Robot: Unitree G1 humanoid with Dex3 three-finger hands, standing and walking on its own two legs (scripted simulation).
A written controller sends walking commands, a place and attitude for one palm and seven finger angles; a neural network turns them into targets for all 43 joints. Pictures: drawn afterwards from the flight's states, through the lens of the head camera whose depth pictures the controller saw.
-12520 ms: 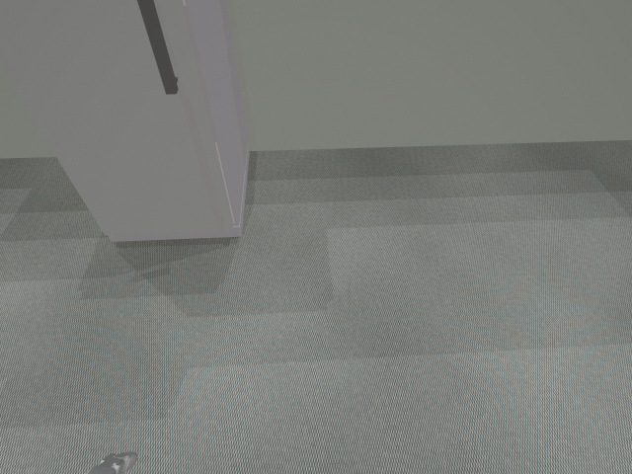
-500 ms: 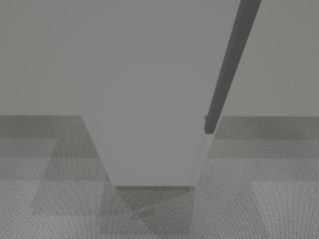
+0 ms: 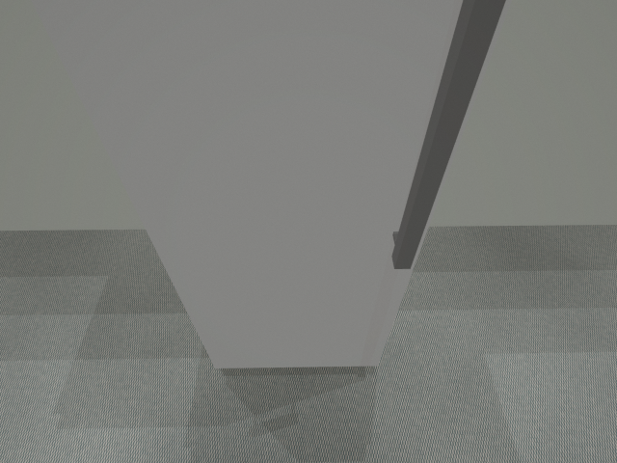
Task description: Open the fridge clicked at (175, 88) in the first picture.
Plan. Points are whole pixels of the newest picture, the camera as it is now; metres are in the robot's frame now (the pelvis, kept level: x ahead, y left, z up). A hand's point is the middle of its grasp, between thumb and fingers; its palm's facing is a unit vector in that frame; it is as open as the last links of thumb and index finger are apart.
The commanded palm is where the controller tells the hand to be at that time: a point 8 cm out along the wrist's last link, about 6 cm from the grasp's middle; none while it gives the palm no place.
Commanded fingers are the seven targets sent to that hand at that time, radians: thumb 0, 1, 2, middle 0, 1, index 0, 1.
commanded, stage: look again from close up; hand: right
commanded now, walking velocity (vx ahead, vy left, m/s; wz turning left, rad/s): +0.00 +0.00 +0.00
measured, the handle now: (426, 156) +0.48 -0.13 +0.16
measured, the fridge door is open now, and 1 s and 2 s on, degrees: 0 0 0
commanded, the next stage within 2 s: raise the hand to about handle height in 0.94 s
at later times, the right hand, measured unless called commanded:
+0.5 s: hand out of the picture +0.05 -0.20 -0.17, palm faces -0.02 +0.97 -0.25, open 7.4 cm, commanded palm none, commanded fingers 0.00 -0.90 -0.90 0.20 0.30 0.20 0.30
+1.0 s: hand out of the picture +0.04 -0.18 -0.17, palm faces -0.01 +0.97 -0.23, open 7.4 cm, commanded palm none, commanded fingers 0.00 -0.90 -0.90 0.20 0.30 0.20 0.30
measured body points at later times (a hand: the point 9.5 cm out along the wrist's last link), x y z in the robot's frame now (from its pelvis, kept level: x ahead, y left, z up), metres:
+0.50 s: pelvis +0.01 +0.01 +0.00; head +0.02 +0.00 +0.45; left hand +0.05 +0.26 -0.15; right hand +0.05 -0.25 -0.15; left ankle -0.01 +0.12 -0.74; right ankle +0.00 -0.10 -0.74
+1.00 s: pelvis +0.01 +0.01 +0.00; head +0.02 +0.01 +0.45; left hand +0.05 +0.26 -0.15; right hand +0.04 -0.24 -0.15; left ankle -0.01 +0.12 -0.74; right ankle +0.00 -0.10 -0.74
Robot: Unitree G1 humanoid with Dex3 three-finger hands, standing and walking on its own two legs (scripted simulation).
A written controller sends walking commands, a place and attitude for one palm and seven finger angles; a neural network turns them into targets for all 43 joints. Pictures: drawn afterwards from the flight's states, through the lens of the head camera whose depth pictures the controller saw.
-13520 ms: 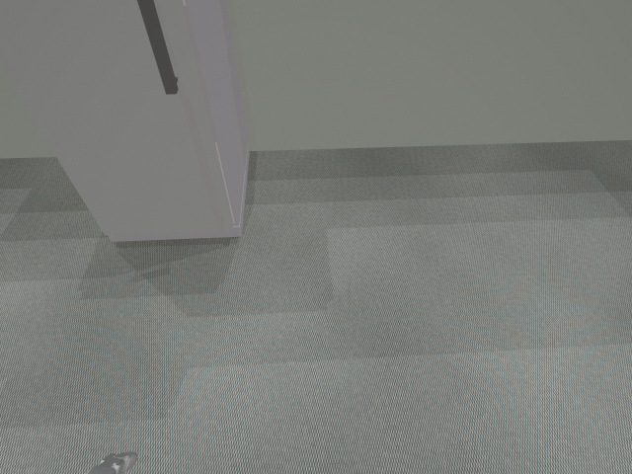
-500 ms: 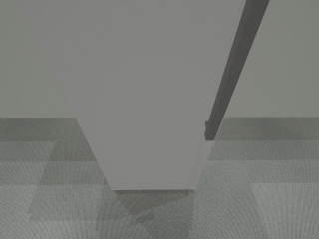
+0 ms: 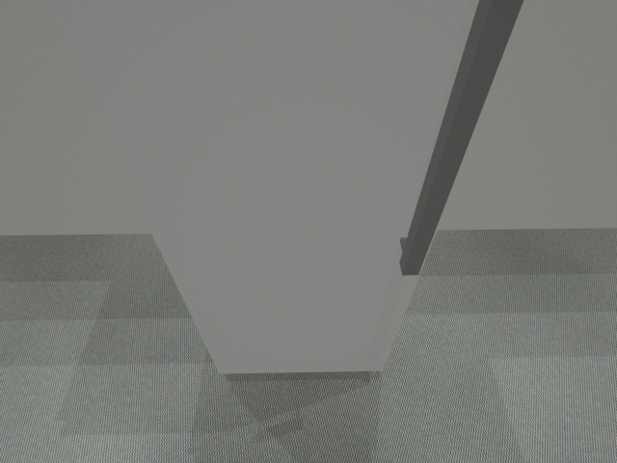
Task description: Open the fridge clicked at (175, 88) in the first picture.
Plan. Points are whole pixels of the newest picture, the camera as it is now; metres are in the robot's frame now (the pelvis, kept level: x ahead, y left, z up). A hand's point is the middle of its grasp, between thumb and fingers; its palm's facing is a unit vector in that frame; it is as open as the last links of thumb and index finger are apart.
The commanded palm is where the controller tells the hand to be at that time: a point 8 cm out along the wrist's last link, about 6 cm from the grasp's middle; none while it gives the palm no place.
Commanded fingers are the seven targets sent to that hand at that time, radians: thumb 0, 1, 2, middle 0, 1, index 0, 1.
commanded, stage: raise the hand to about handle height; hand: right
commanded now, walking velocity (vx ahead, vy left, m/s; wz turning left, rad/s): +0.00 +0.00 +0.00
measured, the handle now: (436, 163) +0.47 -0.14 +0.16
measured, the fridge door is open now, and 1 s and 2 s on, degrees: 0 0 0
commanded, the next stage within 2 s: none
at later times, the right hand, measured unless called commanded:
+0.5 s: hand out of the picture +0.13 -0.21 -0.04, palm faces +0.05 +1.00 -0.01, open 8.8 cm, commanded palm +0.12 -0.27 -0.02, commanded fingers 0.00 -0.34 -0.66 0.24 0.66 0.24 0.66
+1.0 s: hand (557, 424) +0.18 -0.26 +0.03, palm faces -0.02 +1.00 -0.07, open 11.8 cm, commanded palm +0.15 -0.31 +0.05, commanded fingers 0.00 0.24 -0.41 0.28 1.03 0.28 1.03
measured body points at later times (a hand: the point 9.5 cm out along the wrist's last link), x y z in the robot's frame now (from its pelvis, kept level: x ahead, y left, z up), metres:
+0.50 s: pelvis -0.04 +0.01 -0.07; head -0.01 -0.01 +0.37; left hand +0.19 +0.25 -0.11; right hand +0.12 -0.27 -0.04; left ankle -0.02 +0.11 -0.75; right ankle -0.01 -0.11 -0.75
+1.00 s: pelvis -0.03 -0.02 -0.04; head -0.01 -0.02 +0.41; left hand +0.13 +0.22 -0.11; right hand +0.17 -0.31 +0.04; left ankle -0.02 +0.11 -0.75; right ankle -0.01 -0.11 -0.75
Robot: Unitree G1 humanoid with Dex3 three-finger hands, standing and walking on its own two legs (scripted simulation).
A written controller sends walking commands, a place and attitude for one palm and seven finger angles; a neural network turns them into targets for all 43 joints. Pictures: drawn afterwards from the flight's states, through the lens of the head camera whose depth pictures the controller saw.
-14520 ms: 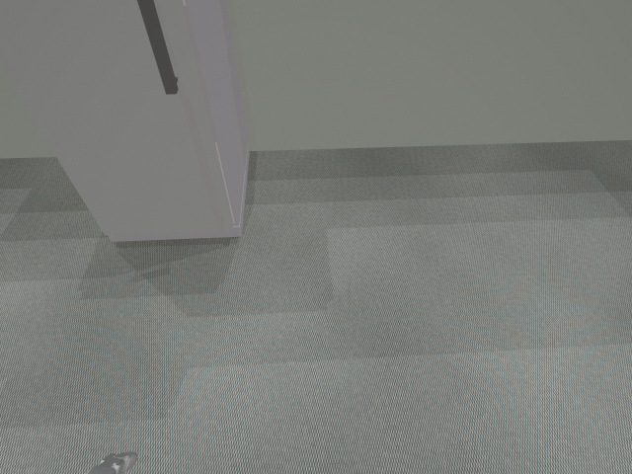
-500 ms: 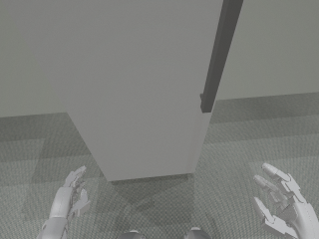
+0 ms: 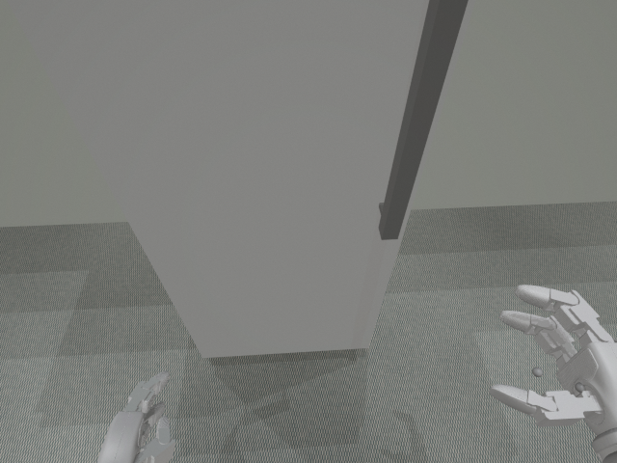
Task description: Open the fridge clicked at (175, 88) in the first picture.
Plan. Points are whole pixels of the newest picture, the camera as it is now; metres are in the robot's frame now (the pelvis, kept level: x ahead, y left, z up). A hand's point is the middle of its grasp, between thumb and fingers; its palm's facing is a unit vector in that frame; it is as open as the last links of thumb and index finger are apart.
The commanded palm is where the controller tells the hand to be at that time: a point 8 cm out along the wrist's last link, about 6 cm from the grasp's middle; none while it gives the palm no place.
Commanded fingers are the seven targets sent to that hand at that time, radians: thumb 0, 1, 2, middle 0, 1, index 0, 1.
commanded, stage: raise the hand to about handle height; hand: right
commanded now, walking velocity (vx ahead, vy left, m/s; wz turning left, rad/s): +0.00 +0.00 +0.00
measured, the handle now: (410, 115) +0.51 -0.10 +0.20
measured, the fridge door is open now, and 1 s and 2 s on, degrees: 0 0 0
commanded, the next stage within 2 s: move the hooked fingers beside the handle in 1.14 s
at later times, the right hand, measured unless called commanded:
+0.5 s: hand (603, 314) +0.26 -0.27 +0.15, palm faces -0.02 +1.00 -0.09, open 13.9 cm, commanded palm +0.23 -0.32 +0.16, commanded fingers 0.00 0.50 -0.30 0.30 1.20 0.30 1.20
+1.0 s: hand (595, 287) +0.28 -0.26 +0.16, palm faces -0.03 +1.00 -0.09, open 14.0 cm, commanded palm +0.25 -0.31 +0.17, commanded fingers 0.00 0.50 -0.30 0.30 1.20 0.30 1.20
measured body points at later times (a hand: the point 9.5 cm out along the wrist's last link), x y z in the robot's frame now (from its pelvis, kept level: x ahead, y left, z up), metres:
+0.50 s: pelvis +0.01 +0.00 +0.02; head +0.01 +0.00 +0.47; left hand +0.20 +0.22 -0.04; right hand +0.25 -0.32 +0.15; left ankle +0.01 +0.12 -0.70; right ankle +0.03 -0.10 -0.70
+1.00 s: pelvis +0.01 +0.01 +0.03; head +0.01 +0.02 +0.48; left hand +0.18 +0.26 -0.04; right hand +0.27 -0.31 +0.17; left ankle +0.01 +0.12 -0.70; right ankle +0.03 -0.10 -0.70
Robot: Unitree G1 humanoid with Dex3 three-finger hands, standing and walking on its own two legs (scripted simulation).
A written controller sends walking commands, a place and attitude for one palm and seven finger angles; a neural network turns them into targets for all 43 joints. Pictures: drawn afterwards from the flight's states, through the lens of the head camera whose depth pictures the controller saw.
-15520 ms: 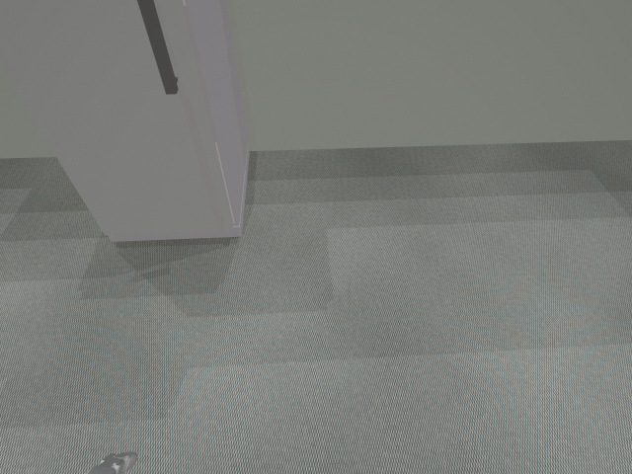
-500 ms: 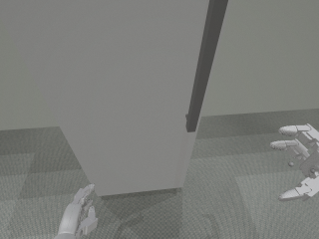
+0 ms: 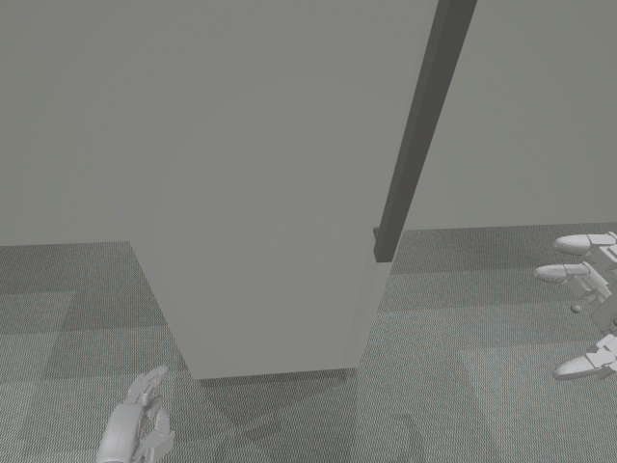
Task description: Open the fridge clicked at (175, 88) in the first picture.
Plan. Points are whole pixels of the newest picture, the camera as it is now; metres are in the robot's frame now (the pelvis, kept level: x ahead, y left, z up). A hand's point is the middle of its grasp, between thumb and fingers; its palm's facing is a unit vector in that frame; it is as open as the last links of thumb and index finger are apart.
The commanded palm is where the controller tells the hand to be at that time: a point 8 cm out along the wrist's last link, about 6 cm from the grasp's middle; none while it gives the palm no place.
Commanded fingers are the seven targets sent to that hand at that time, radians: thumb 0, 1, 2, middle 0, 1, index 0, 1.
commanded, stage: raise the hand to about handle height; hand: right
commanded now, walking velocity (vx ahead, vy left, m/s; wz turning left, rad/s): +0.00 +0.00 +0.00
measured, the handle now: (405, 149) +0.50 -0.11 +0.17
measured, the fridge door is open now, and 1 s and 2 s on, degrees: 0 0 0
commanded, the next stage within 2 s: move the hooked fingers beside the handle in 0.14 s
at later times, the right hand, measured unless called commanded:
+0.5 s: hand (554, 291) +0.29 -0.26 +0.13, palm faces -0.06 +1.00 -0.07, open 14.0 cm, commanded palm +0.28 -0.31 +0.14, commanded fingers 0.00 0.50 -0.30 0.30 1.20 0.30 1.20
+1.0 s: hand (502, 253) +0.35 -0.22 +0.13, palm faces -0.08 +1.00 -0.04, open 14.0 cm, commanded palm +0.33 -0.27 +0.14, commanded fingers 0.00 0.50 -0.30 0.30 1.20 0.30 1.20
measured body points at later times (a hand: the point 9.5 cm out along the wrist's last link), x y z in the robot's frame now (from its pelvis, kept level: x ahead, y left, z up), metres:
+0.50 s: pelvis +0.00 +0.00 +0.00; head +0.01 +0.01 +0.45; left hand +0.18 +0.24 -0.07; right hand +0.29 -0.32 +0.14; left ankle +0.00 +0.11 -0.73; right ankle +0.02 -0.11 -0.73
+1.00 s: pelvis +0.01 +0.00 +0.00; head +0.02 +0.01 +0.45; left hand +0.16 +0.25 -0.08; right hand +0.35 -0.28 +0.13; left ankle +0.00 +0.11 -0.73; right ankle +0.02 -0.11 -0.73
